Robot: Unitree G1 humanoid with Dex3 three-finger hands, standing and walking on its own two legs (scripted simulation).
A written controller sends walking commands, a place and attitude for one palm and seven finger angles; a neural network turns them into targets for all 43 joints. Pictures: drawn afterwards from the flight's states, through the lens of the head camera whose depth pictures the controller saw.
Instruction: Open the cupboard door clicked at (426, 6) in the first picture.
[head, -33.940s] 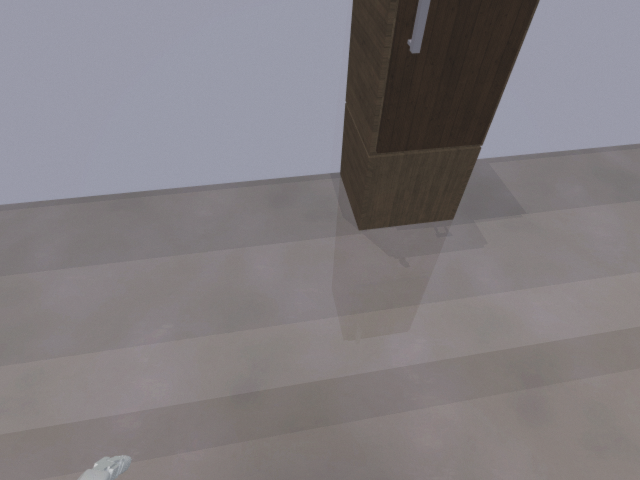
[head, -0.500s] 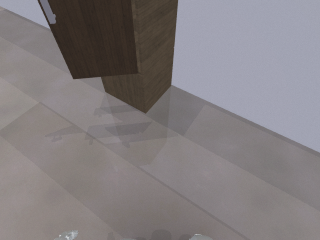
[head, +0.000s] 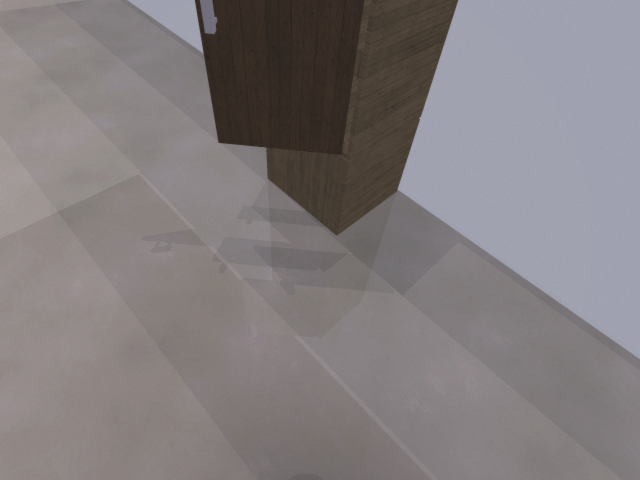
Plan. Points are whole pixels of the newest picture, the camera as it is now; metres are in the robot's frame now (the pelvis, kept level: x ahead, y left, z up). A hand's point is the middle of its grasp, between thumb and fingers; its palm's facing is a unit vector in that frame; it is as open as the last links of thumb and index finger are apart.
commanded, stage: take the last steps up to it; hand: left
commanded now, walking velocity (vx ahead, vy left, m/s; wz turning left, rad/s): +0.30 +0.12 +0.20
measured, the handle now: out of the picture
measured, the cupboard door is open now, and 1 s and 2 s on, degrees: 42 42 42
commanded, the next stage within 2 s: come to a stop and stand still in 1.38 s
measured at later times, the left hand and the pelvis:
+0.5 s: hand out of the picture +0.07 +0.17 -0.15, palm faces +0.17 -0.97 -0.17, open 7.3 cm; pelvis +0.10 +0.00 +0.02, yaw +7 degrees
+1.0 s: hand (157, 327) +0.34 +0.30 -0.15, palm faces +0.11 -0.97 -0.20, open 7.4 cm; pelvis +0.26 +0.10 +0.01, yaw +5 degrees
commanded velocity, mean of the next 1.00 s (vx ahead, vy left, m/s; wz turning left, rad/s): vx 0.30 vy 0.06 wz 0.02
